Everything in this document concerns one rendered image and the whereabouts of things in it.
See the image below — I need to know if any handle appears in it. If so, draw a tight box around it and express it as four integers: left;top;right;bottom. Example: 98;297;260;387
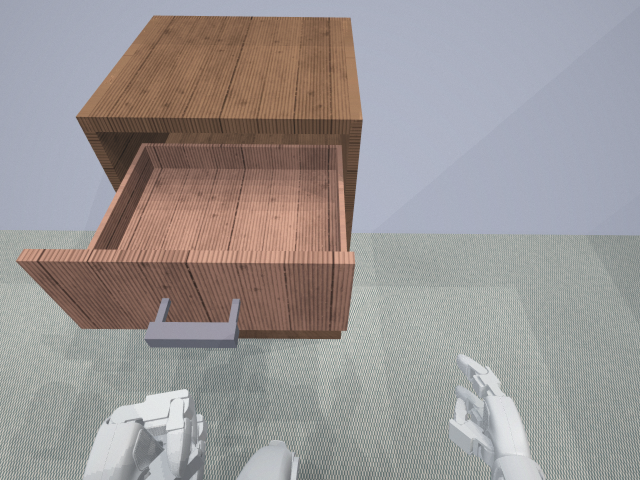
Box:
144;298;241;348

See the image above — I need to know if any right robot hand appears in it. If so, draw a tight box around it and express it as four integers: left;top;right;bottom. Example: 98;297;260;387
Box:
449;354;531;471

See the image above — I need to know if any robot right forearm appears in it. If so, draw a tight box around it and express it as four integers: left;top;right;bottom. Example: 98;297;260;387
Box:
491;455;546;480

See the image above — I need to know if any cabinet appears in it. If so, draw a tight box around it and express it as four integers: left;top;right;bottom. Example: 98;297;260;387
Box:
76;15;363;339

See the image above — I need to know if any drawer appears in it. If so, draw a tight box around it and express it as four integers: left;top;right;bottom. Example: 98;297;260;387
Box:
16;143;355;331

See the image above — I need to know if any left robot thigh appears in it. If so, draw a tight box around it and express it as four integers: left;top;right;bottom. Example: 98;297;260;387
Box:
236;446;300;480

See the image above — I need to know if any left robot hand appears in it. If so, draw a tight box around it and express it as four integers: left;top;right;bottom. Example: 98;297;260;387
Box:
83;389;208;480

